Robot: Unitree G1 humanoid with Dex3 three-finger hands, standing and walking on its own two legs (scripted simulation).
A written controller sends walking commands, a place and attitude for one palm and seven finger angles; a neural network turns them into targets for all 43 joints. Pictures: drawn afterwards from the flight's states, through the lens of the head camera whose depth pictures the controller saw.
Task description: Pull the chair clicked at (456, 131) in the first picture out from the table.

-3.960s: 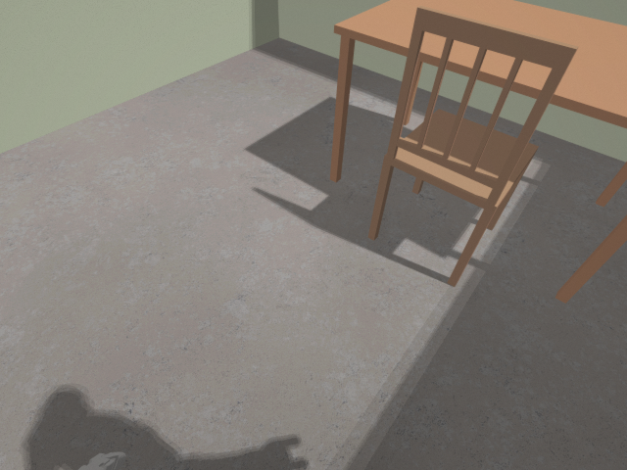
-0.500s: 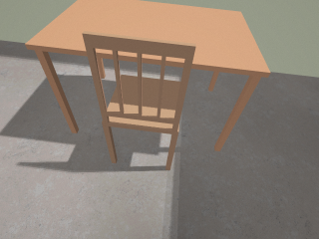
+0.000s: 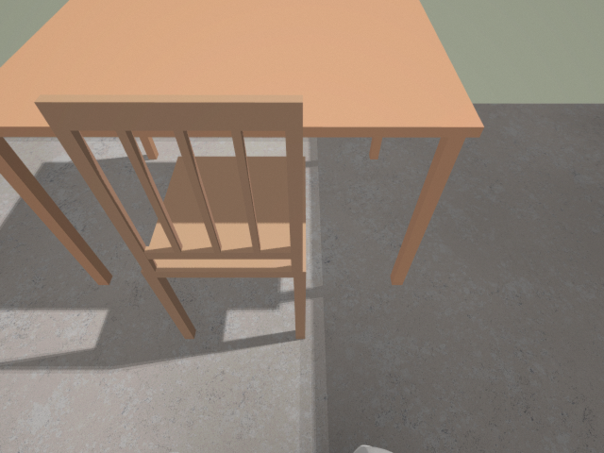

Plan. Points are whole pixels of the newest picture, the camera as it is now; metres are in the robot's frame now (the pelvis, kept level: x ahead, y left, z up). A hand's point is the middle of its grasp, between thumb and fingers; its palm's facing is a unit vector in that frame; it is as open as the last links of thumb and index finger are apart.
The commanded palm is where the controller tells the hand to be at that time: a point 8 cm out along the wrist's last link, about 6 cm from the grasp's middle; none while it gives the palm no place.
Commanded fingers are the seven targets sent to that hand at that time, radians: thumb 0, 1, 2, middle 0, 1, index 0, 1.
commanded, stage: take the last steps up to it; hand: left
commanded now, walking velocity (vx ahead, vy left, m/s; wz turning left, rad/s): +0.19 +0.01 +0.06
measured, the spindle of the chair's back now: (202, 199) +0.57 +0.21 -0.06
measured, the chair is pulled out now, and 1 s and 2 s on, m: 0.00 0.00 0.00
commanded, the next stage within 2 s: come to a stop and stand still in 0.14 s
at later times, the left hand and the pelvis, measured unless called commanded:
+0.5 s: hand out of the picture +0.08 +0.17 -0.17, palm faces +0.09 -0.99 -0.11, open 7.4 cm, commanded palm none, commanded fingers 0.00 0.90 0.90 -0.20 -0.30 -0.20 -0.30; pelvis +0.11 +0.02 +0.02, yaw +0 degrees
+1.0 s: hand out of the picture +0.07 +0.12 -0.14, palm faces +0.04 -0.97 -0.23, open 7.4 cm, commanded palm none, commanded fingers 0.00 0.90 0.90 -0.20 -0.30 -0.20 -0.30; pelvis +0.07 -0.05 +0.03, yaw -1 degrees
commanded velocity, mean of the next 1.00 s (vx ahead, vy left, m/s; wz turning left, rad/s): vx -0.01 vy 0.03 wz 0.01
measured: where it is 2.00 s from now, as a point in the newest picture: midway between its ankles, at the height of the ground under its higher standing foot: outside the picture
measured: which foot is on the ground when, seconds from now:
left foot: up 0.00-0.32, down 0.34-0.80, up 0.82-1.00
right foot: down 0.00-0.42, up 0.44-0.78, down 0.80-1.00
